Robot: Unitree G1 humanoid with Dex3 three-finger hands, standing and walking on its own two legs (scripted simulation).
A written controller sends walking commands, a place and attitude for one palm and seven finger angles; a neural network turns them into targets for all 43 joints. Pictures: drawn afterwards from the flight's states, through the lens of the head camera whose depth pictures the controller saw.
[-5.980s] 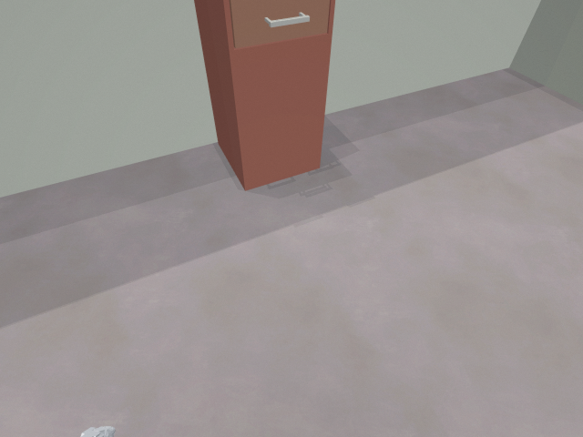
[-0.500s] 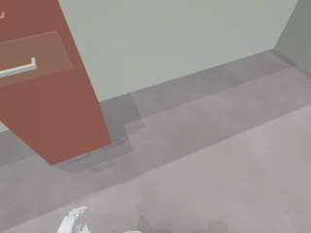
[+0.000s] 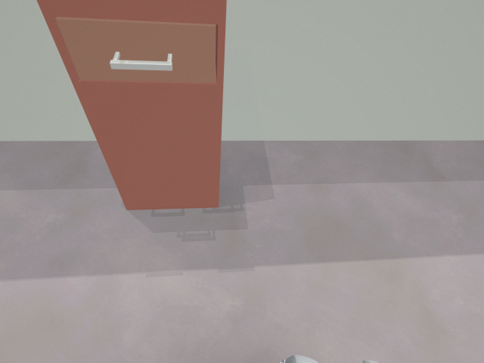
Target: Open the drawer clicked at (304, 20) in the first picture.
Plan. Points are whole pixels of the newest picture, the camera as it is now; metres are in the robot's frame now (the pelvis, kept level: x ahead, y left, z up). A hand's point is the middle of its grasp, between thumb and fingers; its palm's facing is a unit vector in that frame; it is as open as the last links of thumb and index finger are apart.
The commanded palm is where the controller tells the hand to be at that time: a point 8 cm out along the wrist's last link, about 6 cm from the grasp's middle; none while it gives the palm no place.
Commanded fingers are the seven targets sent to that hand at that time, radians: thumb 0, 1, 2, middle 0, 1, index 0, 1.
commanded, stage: turn to face it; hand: left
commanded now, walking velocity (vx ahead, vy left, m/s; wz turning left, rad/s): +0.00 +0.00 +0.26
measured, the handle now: (142, 61) +0.79 +0.33 +0.03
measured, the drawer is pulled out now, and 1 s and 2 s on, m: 0.00 0.00 0.00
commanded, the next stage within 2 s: take the last steps up to it in 0.10 s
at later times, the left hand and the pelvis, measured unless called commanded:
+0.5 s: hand out of the picture +0.01 +0.15 -0.15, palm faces +0.16 -0.96 -0.23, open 7.4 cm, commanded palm none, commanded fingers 0.00 0.90 0.90 -0.20 -0.30 -0.20 -0.30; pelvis +0.01 -0.03 +0.01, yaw +6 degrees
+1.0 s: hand out of the picture +0.07 +0.24 -0.17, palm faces +0.19 -0.97 -0.16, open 7.4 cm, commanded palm none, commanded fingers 0.00 0.90 0.90 -0.20 -0.30 -0.20 -0.30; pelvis +0.13 +0.07 +0.01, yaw +7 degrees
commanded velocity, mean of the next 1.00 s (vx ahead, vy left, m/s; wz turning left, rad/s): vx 0.25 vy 0.00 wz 0.07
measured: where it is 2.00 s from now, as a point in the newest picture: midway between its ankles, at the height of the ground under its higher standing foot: (222, 329)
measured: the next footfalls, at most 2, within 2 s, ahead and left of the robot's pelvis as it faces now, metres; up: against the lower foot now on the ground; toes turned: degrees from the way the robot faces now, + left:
right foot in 0.36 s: +0.04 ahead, -0.13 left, +0.00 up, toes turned +1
left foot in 0.82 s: +0.14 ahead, +0.17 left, +0.00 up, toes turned +17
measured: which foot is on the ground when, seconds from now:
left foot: down 0.00-0.36, up 0.38-0.80, down 0.82-1.00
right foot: up 0.00-0.34, down 0.36-0.82, up 0.84-1.00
